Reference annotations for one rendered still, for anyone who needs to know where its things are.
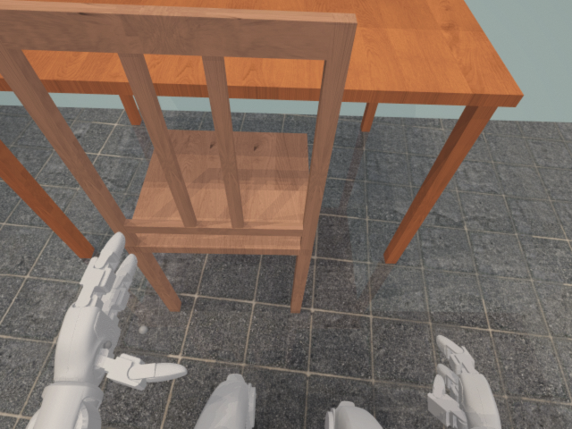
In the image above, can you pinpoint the robot right thigh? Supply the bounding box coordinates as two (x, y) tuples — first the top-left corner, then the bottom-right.
(325, 406), (383, 429)

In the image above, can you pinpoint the robot left thigh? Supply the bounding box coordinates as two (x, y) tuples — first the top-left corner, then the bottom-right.
(194, 380), (256, 429)

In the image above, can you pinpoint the right robot hand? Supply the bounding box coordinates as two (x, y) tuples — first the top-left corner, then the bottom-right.
(427, 335), (501, 429)

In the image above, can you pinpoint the table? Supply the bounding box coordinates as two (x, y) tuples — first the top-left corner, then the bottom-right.
(0, 0), (524, 264)

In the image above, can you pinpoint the chair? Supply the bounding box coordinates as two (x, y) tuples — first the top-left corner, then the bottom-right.
(0, 0), (358, 313)

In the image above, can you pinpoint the robot thigh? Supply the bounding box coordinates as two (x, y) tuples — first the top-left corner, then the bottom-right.
(325, 406), (383, 429)
(194, 380), (256, 429)

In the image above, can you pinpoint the left robot hand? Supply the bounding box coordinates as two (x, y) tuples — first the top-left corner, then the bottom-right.
(54, 231), (188, 391)

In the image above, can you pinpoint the left robot forearm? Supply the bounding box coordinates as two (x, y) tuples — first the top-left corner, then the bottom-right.
(26, 382), (104, 429)

